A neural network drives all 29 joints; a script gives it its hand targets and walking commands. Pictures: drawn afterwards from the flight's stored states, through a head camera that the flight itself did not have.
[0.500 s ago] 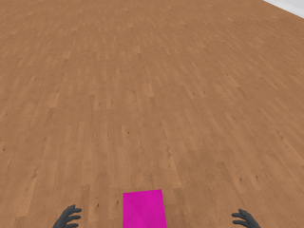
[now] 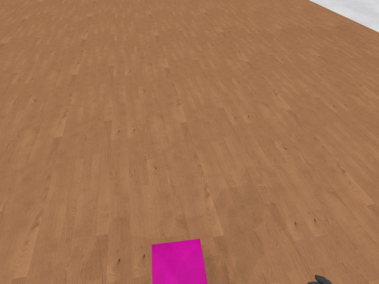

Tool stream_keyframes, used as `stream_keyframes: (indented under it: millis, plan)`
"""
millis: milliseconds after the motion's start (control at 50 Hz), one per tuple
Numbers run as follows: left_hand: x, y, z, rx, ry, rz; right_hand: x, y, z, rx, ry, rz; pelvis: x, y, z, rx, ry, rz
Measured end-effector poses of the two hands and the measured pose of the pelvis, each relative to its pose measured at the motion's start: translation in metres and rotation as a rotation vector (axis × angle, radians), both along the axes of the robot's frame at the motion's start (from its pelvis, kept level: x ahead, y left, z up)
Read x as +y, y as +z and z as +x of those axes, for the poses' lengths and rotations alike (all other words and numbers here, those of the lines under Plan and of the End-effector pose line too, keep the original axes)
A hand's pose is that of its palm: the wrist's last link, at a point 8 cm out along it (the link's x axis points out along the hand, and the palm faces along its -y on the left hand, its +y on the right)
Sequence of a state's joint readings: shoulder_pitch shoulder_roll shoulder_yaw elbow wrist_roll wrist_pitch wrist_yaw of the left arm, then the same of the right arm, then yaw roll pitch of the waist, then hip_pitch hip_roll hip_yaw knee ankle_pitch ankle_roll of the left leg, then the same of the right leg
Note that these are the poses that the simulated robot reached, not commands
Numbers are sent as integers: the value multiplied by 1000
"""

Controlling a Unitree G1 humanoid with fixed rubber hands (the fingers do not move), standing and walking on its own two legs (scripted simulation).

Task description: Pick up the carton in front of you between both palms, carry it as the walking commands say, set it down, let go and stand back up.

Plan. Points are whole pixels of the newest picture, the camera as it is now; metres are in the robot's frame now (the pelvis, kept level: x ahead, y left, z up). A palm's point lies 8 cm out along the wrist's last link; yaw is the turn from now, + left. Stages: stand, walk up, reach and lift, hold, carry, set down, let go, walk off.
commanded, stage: stand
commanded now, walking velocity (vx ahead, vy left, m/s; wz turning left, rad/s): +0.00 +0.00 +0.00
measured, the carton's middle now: (178, 275) +0.35 +0.05 -0.65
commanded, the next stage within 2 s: none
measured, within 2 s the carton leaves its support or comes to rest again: neither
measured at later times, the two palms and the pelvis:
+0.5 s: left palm out of the picture +0.07 +0.30 -0.11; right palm out of the picture +0.09 -0.30 -0.09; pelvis -0.01 +0.00 +0.00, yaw +0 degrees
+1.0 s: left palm out of the picture +0.06 +0.30 -0.11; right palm out of the picture +0.08 -0.31 -0.09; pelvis -0.02 +0.00 +0.01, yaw +1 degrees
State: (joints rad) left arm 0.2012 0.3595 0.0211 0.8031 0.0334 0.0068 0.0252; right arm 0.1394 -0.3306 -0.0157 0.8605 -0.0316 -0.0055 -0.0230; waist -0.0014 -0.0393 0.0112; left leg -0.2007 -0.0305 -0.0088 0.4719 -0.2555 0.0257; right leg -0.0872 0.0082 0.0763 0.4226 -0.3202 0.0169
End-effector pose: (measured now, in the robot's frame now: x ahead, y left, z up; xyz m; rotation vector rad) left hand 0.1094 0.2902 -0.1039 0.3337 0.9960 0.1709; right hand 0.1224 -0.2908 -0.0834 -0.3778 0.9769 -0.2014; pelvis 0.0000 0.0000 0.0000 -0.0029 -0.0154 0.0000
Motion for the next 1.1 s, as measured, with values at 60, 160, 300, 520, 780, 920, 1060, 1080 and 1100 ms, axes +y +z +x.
stream_keyframes:
  millis: [60, 160, 300, 520, 780, 920, 1060, 1080, 1100]
  plan:
    - [2, 0, -4, 11, 3, 4, 0, -2, -4, 11, -6, 2, 1, 1, -1, -3, -1, 0]
    - [5, 0, -11, 30, 7, 9, -3, -3, -11, 30, -15, 0, 2, 2, -4, -8, -1, 1]
    - [7, -1, -22, 57, 14, 13, -8, -4, -23, 57, -27, -4, 1, 3, -8, -14, 0, 1]
    - [10, -2, -37, 93, 26, 18, -14, -7, -38, 97, -41, -6, 0, 5, -14, -22, 4, 0]
    - [13, -2, -45, 114, 39, 24, -18, -8, -46, 123, -46, -6, -1, 6, -18, -26, 11, -1]
    - [14, -1, -47, 120, 45, 26, -19, -8, -46, 130, -45, -7, -2, 7, -19, -27, 14, -1]
    - [15, -1, -50, 127, 51, 27, -21, -8, -46, 134, -43, -9, -2, 7, -20, -27, 18, -1]
    - [15, -1, -50, 128, 52, 28, -21, -8, -46, 135, -42, -9, -2, 7, -20, -27, 18, -1]
    - [15, -1, -50, 129, 52, 28, -21, -8, -46, 136, -42, -10, -3, 7, -20, -27, 18, -1]
